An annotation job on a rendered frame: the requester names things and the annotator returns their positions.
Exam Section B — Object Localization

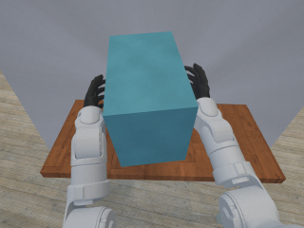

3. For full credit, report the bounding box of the robot left upper arm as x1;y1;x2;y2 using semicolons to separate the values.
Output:
64;206;117;228

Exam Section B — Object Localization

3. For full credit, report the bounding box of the carton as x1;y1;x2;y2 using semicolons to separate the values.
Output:
103;31;199;167

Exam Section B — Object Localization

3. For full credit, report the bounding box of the robot left forearm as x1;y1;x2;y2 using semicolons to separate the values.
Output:
62;105;110;228

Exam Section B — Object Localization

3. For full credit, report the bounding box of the robot right forearm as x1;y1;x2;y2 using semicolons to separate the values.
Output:
194;97;280;219

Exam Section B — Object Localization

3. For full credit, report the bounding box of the table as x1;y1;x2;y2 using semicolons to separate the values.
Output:
40;100;286;224

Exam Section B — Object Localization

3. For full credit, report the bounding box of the right robot hand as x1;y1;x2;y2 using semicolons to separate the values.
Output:
184;63;210;100

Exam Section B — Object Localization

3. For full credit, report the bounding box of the left robot hand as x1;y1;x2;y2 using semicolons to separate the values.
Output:
83;74;105;108

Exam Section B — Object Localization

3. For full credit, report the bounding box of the robot right upper arm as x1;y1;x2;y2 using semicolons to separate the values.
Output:
218;185;304;228

